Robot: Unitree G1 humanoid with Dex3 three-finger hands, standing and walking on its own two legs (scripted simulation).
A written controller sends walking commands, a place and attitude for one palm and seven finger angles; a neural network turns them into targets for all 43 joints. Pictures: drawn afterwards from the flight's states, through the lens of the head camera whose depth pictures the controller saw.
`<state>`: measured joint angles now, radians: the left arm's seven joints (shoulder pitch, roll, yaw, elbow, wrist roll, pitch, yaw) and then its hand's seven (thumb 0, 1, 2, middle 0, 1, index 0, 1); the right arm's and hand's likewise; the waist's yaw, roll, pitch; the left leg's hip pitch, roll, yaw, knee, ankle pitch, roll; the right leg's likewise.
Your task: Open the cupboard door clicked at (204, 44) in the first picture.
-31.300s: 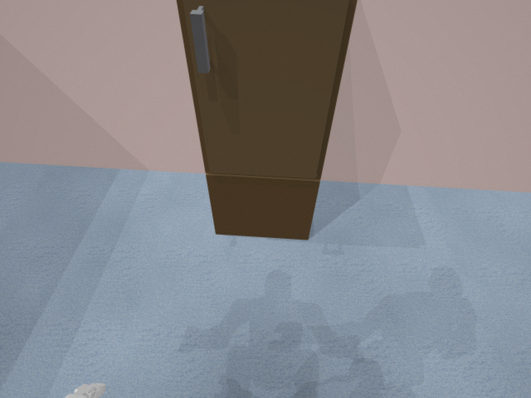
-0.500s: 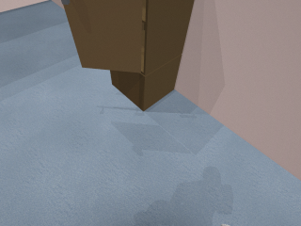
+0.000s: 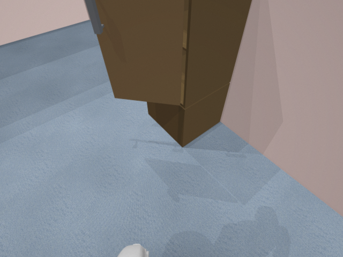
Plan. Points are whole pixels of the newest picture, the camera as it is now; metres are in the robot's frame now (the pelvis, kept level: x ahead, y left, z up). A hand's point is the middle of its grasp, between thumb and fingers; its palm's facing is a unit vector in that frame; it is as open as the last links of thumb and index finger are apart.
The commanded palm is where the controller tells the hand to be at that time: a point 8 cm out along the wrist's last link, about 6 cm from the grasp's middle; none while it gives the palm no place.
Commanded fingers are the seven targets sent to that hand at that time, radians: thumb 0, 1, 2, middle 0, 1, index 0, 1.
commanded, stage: take the last steps up to it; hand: left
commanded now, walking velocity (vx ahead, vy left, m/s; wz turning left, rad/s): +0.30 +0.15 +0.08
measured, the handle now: (96, 12) +0.95 +0.35 +0.13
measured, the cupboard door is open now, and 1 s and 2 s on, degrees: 42 42 42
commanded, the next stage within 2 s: come to a stop and stand still in 0.66 s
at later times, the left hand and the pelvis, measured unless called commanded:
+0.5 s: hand (83, 209) +0.27 +0.28 -0.17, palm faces +0.03 -0.98 -0.19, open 7.4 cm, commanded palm none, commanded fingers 0.00 0.90 0.90 -0.20 -0.30 -0.20 -0.30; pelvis +0.19 +0.10 +0.00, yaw +0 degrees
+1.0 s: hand (88, 179) +0.37 +0.30 -0.18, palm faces +0.04 -0.97 -0.23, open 7.2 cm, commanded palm none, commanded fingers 0.00 0.90 0.90 -0.20 -0.30 -0.20 -0.30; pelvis +0.35 +0.12 +0.00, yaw -1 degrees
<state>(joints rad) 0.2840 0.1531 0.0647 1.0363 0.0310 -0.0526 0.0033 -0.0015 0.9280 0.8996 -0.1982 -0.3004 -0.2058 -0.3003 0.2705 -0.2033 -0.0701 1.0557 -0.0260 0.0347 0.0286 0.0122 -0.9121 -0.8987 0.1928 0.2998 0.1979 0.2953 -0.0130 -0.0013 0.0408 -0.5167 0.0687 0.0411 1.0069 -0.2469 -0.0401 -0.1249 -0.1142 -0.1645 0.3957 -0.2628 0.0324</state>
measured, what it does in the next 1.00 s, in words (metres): walks ahead: left foot, then right foot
